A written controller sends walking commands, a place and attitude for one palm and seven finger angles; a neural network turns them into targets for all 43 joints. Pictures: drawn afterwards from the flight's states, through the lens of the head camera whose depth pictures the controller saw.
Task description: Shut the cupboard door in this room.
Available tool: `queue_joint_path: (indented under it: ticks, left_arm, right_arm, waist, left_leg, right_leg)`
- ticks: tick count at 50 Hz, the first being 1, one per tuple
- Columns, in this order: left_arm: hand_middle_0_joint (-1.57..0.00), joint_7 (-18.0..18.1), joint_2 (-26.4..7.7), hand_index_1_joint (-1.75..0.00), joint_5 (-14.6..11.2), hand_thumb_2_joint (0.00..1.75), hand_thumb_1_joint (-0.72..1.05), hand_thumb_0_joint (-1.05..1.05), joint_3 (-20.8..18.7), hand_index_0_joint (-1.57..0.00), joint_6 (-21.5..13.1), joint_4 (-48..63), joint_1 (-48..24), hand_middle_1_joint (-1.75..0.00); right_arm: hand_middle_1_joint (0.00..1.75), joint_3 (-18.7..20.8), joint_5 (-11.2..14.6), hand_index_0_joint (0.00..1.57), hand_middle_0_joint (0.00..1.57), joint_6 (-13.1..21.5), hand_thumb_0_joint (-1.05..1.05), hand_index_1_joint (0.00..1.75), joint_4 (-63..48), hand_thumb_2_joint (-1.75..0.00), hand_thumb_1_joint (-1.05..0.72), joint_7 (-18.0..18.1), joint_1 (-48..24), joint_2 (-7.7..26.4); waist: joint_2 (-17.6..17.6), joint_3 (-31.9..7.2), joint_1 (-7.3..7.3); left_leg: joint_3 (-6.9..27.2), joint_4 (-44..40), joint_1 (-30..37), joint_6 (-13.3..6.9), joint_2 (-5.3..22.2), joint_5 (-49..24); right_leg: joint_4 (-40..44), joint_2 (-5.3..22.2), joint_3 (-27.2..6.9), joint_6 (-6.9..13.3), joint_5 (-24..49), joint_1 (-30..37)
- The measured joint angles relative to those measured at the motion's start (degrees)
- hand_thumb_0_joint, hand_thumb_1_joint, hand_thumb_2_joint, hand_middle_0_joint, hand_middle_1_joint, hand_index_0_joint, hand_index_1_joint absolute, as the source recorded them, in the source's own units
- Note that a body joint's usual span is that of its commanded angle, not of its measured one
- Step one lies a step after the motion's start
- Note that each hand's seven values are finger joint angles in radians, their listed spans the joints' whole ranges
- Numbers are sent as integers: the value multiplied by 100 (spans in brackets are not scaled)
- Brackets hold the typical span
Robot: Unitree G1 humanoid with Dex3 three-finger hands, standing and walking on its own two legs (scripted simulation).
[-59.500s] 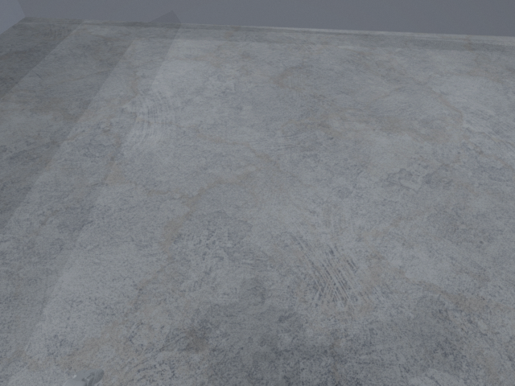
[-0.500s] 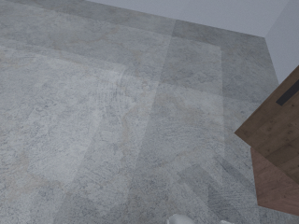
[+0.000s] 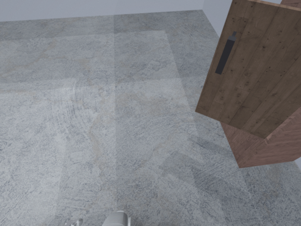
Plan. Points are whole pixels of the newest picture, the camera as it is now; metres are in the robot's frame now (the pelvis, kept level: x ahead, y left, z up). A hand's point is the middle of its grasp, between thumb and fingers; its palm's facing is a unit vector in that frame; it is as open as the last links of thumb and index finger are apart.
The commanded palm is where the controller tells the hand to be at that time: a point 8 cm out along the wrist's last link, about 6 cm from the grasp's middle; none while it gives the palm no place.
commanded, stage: turn to face it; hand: left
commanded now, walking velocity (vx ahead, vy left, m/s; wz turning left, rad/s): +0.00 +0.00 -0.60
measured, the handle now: (226, 53) +0.67 -0.25 +0.05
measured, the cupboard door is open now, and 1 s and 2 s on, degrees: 55 55 55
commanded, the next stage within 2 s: take the last steps up to it in 0.78 s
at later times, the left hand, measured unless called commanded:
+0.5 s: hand (93, 206) +0.19 +0.19 -0.16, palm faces -0.30 -0.92 -0.24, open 7.4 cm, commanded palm none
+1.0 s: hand (106, 214) +0.17 +0.15 -0.18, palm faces -0.40 -0.90 -0.17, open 7.4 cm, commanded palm none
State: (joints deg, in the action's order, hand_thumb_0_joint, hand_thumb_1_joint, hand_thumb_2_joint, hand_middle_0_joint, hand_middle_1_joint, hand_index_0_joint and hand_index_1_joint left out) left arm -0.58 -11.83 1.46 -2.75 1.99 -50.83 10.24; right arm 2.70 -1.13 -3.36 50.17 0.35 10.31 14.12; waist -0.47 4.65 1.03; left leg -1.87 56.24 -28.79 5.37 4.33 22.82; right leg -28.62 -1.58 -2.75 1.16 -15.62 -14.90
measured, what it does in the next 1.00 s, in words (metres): steps on the spot, turning right: left foot, then right foot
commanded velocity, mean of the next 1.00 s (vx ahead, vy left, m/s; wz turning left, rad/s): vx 0.04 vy -0.02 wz -0.39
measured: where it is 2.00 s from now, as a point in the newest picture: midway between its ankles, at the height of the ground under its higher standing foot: outside the picture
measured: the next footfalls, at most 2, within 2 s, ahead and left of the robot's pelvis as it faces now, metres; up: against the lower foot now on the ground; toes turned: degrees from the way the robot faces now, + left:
left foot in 0.12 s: +0.08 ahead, +0.14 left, +0.00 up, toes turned -2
right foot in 0.54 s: +0.01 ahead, -0.11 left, +0.00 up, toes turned -24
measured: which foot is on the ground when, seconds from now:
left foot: up 0.00-0.10, down 0.12-0.54, up 0.56-0.94, down 0.96-1.00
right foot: down 0.00-0.14, up 0.16-0.52, down 0.54-0.98, up 1.00-1.00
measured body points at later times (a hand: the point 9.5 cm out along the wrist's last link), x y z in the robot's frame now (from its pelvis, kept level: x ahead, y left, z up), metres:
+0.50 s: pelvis +0.02 +0.02 +0.00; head +0.06 +0.00 +0.45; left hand +0.20 +0.24 -0.14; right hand -0.02 -0.24 -0.15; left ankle +0.04 +0.14 -0.74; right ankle -0.03 -0.10 -0.71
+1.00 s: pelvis +0.04 +0.01 -0.01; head +0.07 +0.02 +0.44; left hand +0.19 +0.20 -0.17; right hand -0.01 -0.24 -0.14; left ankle +0.10 +0.10 -0.74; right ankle -0.02 -0.09 -0.73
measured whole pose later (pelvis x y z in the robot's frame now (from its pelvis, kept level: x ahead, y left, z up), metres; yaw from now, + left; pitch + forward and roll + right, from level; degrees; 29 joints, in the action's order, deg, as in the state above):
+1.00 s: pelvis +0.04 +0.01 -0.01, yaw -27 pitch +1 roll -1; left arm -0.4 -11.4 1.2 -3.5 2.6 -56.1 14.0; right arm 1.3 -1.8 -0.8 53.7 1.0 13.1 10.6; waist 1.9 0.5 0.3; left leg -3.7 32.6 -16.9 -0.2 2.0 16.2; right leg -36.2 -2.5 -2.0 1.1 -22.8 -16.5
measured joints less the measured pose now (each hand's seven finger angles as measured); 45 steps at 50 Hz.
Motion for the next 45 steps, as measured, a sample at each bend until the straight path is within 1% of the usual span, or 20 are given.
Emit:
queue_joint_path:
  ticks: [4, 6, 7, 9, 10, 12, 15, 17, 19, 24, 25, 27, 28, 29, 30, 31, 33, 35, 39, 45]
  left_arm:
    - [-20, -14, -33, -30, 19, 89, 90, 0, -41, -20, 33, -43, 70, -30]
    - [-20, -13, -69, -30, -8, 89, 90, 0, -73, -20, 80, -63, 120, -30]
    - [-20, -15, -118, -30, -37, 89, 90, 0, -98, -20, 113, -77, 119, -30]
    - [-20, -17, -219, -30, -50, 89, 90, 0, -152, -20, 176, -109, 89, -30]
    - [-20, -28, -257, -30, -32, 89, 90, 0, -178, -20, 198, -119, 86, -30]
    - [-20, -77, -311, -30, -3, 89, 90, 0, -221, -20, 228, -134, 69, -30]
    - [-20, -140, -358, -30, -4, 89, 90, 0, -265, -20, 253, -99, 21, -30]
    - [-20, -161, -372, -30, -8, 89, 90, 0, -280, -20, 262, -72, -18, -29]
    - [-20, -170, -372, -30, -9, 89, 91, 0, -286, -20, 276, -52, -64, -29]
    - [-19, -170, -287, -30, -1, 89, 91, 0, -229, -20, 253, -37, -194, -29]
    - [-19, -168, -258, -30, -1, 89, 91, 0, -207, -20, 234, -29, -213, -29]
    - [-19, -170, -226, -30, 4, 89, 91, 0, -149, -20, 152, 13, -216, -29]
    - [-19, -147, -186, -30, 22, 89, 91, 0, -128, -20, 72, 10, -220, -29]
    - [-19, -111, -111, -30, 17, 89, 91, 0, -92, -20, 7, -14, -235, -29]
    - [-19, -84, -41, -30, 5, 89, 91, 0, -41, -20, -31, -25, -230, -29]
    - [-20, -53, 24, -30, -1, 89, 90, 0, -10, -20, -52, -35, -207, -29]
    - [-20, 11, 114, -30, -13, 89, 90, 0, 23, -20, -64, -66, -143, -30]
    - [-20, 47, 155, -30, -24, 89, 90, 0, 47, -20, -68, -113, -72, -30]
    - [-20, 61, 195, -30, -12, 89, 90, 0, 69, -20, -68, -226, 41, -30]
    - [-20, 59, 190, -30, 26, 89, 90, 0, 16, -20, -59, -371, 192, -30]
  right_arm:
    - [30, -39, 35, 20, 20, 63, 1, 30, -82, -90, -91, 20, -96, -88]
    - [30, -74, 46, 20, 20, 143, 1, 30, -142, -90, -91, 30, -83, -104]
    - [30, -90, 26, 20, 20, 199, 1, 30, -141, -90, -91, 41, -87, -142]
    - [30, -164, -28, 20, 20, 242, 1, 30, -178, -90, -91, 50, -85, -222]
    - [30, -200, -53, 20, 20, 255, 1, 30, -198, -90, -91, 58, -58, -252]
    - [30, -242, -79, 21, 20, 266, 1, 30, -225, -90, -91, 83, 28, -288]
    - [30, -257, -97, 21, 20, 264, 1, 30, -201, -90, -91, 110, 144, -305]
    - [30, -244, -93, 21, 20, 265, 1, 30, -153, -90, -91, 118, 210, -303]
    - [30, -218, -92, 21, 20, 264, 1, 30, -86, -90, -91, 110, 275, -294]
    - [30, -114, -98, 21, 20, 218, 1, 30, 101, -90, -91, 57, 430, -193]
    - [30, -90, -94, 21, 20, 203, 1, 30, 140, -90, -91, 47, 463, -157]
    - [30, -41, -65, 21, 20, 175, 1, 30, 203, -90, -91, 24, 575, -86]
    - [30, -13, -40, 21, 20, 141, 1, 30, 252, -90, -91, 17, 598, -33]
    - [30, 14, -22, 21, 20, 72, 1, 30, 315, -90, -91, 28, 567, 37]
    - [30, 37, -9, 21, 20, -4, 1, 30, 361, -90, -91, 47, 533, 94]
    - [30, 56, -4, 20, 20, -58, 1, 30, 396, -90, -91, 65, 501, 129]
    - [30, 65, -9, 20, 20, -91, 1, 30, 440, -90, -91, 71, 428, 141]
    - [30, 47, -17, 20, 20, -72, 1, 30, 432, -90, -91, 49, 361, 99]
    - [30, 7, -16, 20, 20, -18, 1, 30, 380, -90, -91, 15, 305, -38]
    - [30, -44, 10, 20, 20, 20, 1, 30, 389, -90, -91, 37, 194, -214]
  waist:
    - [147, -48, -106]
    - [180, -114, -127]
    - [260, -132, -129]
    - [380, -87, -169]
    - [390, -79, -175]
    - [341, -83, -159]
    - [237, -69, -150]
    - [176, -53, -138]
    - [124, -42, -116]
    - [-36, -26, 9]
    - [-75, -31, 34]
    - [-113, -83, 69]
    - [-159, -106, 54]
    - [-259, -94, 53]
    - [-330, -86, 70]
    - [-369, -89, 81]
    - [-357, -98, 73]
    - [-287, -113, 77]
    - [-133, -189, 74]
    - [59, -273, -87]
  left_leg:
    - [15, -1183, 432, -32, -151, -19]
    - [-2, -2123, 834, -76, -198, -522]
    - [-69, -2242, 882, -265, -231, -657]
    - [-266, -2128, 927, -559, -196, -589]
    - [-346, -2152, 990, -626, -143, -555]
    - [-452, -2326, 1138, -659, -37, -579]
    - [-610, -2636, 1349, -641, 89, -703]
    - [-731, -2760, 1448, -628, 159, -743]
    - [-860, -2808, 1520, -602, 225, -740]
    - [-1165, -2582, 1576, -476, 408, -556]
    - [-1222, -2479, 1566, -437, 449, -490]
    - [-1310, -2143, 1486, -337, 512, -295]
    - [-1247, -1817, 1363, -294, 531, -90]
    - [-990, -1327, 1171, -264, 488, 334]
    - [-705, -765, 944, -252, 375, 628]
    - [-491, -255, 730, -241, 254, 720]
    - [-271, 458, 392, -194, 87, 559]
    - [-161, 712, 169, -143, 16, 273]
    - [-35, 366, 78, -93, -19, -50]
    - [-21, -1000, 563, -140, -143, 48]
  right_leg:
    - [-157, -62, -259, -92, -97, -68]
    - [-394, -129, -381, -178, -234, -177]
    - [-622, -129, -449, -178, -329, -289]
    - [-1663, -126, -323, -204, -1134, -646]
    - [-2256, -133, -207, -240, -1316, -834]
    - [-3200, -87, 41, -314, -1348, -1126]
    - [-3730, 70, 262, -419, -1119, -1304]
    - [-3631, 182, 342, -457, -1019, -1296]
    - [-3296, 274, 400, -470, -983, -1213]
    - [-1937, 346, 592, -379, -910, -734]
    - [-1613, 331, 640, -342, -783, -595]
    - [-700, 310, 699, -223, -154, -189]
    - [-568, 268, 676, -30, -255, -130]
    - [-670, 208, 653, 60, -355, -179]
    - [-717, 179, 635, 95, -402, -194]
    - [-675, 166, 609, 102, -391, -173]
    - [-441, 147, 516, 74, -244, -78]
    - [-176, 120, 431, 99, -82, 20]
    - [151, 59, 341, 135, 89, 155]
    - [152, -35, 183, 95, 74, 184]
